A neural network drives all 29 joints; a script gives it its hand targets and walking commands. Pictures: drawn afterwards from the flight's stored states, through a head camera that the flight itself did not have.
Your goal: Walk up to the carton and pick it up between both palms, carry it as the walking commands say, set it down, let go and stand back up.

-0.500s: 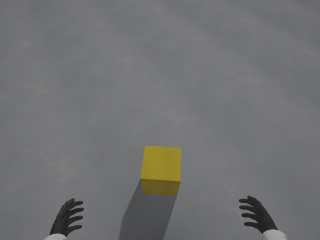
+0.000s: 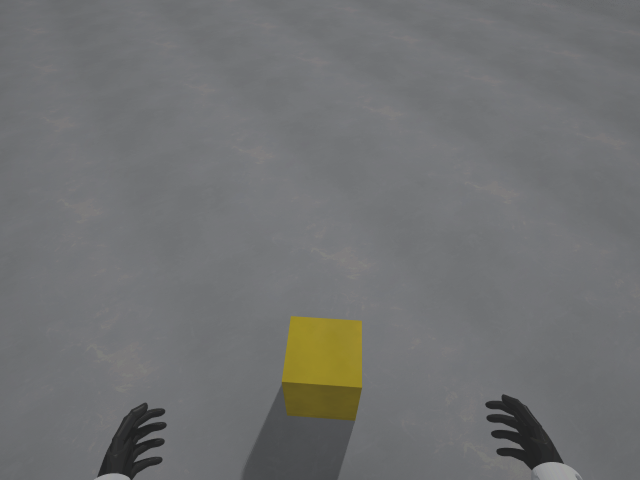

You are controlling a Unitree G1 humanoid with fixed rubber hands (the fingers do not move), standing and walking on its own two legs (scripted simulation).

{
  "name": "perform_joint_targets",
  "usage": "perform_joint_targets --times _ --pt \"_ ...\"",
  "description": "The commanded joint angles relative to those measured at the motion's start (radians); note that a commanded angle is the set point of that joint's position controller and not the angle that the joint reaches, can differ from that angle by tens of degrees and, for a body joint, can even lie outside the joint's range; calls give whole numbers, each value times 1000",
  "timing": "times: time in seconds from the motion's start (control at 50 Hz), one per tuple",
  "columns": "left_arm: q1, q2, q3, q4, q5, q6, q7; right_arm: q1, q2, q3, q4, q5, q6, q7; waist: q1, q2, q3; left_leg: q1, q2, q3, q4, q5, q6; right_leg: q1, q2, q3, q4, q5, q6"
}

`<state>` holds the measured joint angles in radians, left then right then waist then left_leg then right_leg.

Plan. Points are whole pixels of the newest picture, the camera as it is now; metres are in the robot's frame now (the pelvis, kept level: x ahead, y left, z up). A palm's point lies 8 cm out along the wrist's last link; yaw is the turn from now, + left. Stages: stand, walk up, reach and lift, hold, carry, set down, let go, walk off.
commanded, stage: stand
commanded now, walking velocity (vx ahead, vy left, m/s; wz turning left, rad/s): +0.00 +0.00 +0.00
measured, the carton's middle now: (323, 369) +0.55 -0.04 -0.64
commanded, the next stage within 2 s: none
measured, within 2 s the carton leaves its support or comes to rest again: neither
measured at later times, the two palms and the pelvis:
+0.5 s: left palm out of the picture +0.16 +0.25 -0.06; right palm (550, 469) +0.14 -0.28 -0.06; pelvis -0.01 +0.00 +0.00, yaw +0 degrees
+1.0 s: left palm out of the picture +0.15 +0.26 -0.06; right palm out of the picture +0.12 -0.28 -0.06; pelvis -0.01 +0.00 +0.00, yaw +0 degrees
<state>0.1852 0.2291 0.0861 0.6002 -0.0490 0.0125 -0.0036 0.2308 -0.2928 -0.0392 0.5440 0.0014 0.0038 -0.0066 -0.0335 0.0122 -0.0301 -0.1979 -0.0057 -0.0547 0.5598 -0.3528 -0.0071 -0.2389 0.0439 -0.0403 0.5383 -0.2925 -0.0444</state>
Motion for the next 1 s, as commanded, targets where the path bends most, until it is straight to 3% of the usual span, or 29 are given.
perform_joint_targets --times 0.0,0.16,0.22,0.26,0.3,0.36,0.38,0.44,0.5,0.54,0.62,0.68,0.7,0.74,0.76,0.8,0.82,0.88,0.9,0.92,0.94,0.98 --pt "-74 237 47 -17 110 -47 6 -39 -200 -40 16 -53 -45 -16 49 -42 -43 -31 87 -62 -114 275 28 66 -124 137 -84 252 4" --pt "-67 234 41 -6 106 -50 11 -28 -221 -44 19 -47 -44 -19 43 -25 -55 5 87 -52 -90 343 30 77 -138 152 -82 352 -1" --pt "-53 239 43 4 108 -46 16 -25 -216 -45 24 -51 -41 -18 52 -45 -52 -6 84 -47 -90 345 31 96 -142 149 -81 381 2" --pt "-74 256 51 -2 113 -48 15 -16 -203 -39 31 -45 -38 -19 42 -59 -52 12 83 -46 -98 314 24 73 -142 151 -92 346 4" --pt "-69 254 51 1 111 -52 16 -18 -216 -43 29 -47 -45 -21 38 -14 -33 -2 88 -56 -111 308 29 65 -137 151 -89 310 1" --pt "-73 248 48 1 113 -53 11 -37 -228 -47 27 -52 -41 -20 50 -36 -15 -18 81 -47 -105 288 29 66 -136 149 -107 294 3" --pt "-54 255 51 8 109 -53 13 -24 -220 -44 30 -46 -42 -18 52 -67 -16 -25 86 -59 -115 288 33 80 -136 146 -101 295 2" --pt "-85 256 50 0 112 -59 9 -25 -218 -44 32 -46 -47 -16 42 -35 -14 -10 86 -57 -125 257 33 56 -137 157 -111 252 1" --pt "-97 262 49 3 113 -59 9 -7 -224 -45 35 -43 -47 -13 31 -50 8 -10 87 -59 -126 264 31 47 -137 152 -120 256 1" --pt "-66 253 48 11 109 -58 11 -18 -219 -43 37 -52 -45 -14 44 -27 -4 -15 84 -52 -120 273 34 64 -140 158 -111 276 1" --pt "-66 252 48 12 106 -63 11 -22 -225 -44 37 -48 -50 -15 52 -50 -6 -25 94 -72 -136 265 39 73 -138 155 -113 255 -2" --pt "-67 258 45 20 107 -61 12 -14 -226 -48 43 -51 -54 -17 43 -20 21 -14 88 -59 -134 235 36 43 -144 173 -127 215 -3" --pt "-77 266 48 17 107 -63 12 -3 -221 -45 45 -46 -51 -13 43 -46 8 -26 90 -66 -140 242 36 62 -138 160 -117 225 -4" --pt "-83 250 41 16 106 -68 11 -12 -220 -45 44 -46 -54 -14 42 -27 13 -16 94 -72 -137 261 40 49 -141 162 -115 246 -6" --pt "-90 258 47 18 109 -68 10 -10 -227 -44 44 -43 -56 -14 41 -52 3 -7 96 -70 -138 261 40 52 -135 156 -117 247 -4" --pt "-89 254 44 15 106 -68 10 -16 -225 -44 49 -48 -54 -12 44 -10 11 -21 90 -60 -137 278 40 60 -138 157 -110 253 -2" --pt "-84 269 49 25 106 -69 9 -28 -215 -43 40 -45 -57 -10 42 -45 -8 0 93 -62 -131 277 41 58 -138 154 -112 275 -1" --pt "-80 257 49 25 105 -67 10 -28 -230 -47 43 -46 -57 -11 57 -35 15 -30 92 -65 -141 270 39 70 -138 155 -114 268 -1" --pt "-73 259 47 28 107 -67 12 -11 -219 -46 50 -43 -55 -11 43 -24 22 -16 91 -61 -143 272 37 57 -143 161 -119 269 -7" --pt "-76 259 46 31 104 -68 11 -13 -221 -45 50 -46 -56 -13 49 -18 32 -27 93 -60 -141 266 40 55 -146 164 -121 253 -3" --pt "-80 255 41 34 104 -69 12 -14 -229 -47 47 -44 -57 -14 36 -46 14 -11 92 -64 -140 257 39 57 -143 167 -124 261 -6" --pt "-92 247 40 28 106 -70 11 -15 -234 -51 53 -46 -57 -15 41 -45 28 -12 95 -65 -137 241 42 37 -143 172 -131 242 -5"
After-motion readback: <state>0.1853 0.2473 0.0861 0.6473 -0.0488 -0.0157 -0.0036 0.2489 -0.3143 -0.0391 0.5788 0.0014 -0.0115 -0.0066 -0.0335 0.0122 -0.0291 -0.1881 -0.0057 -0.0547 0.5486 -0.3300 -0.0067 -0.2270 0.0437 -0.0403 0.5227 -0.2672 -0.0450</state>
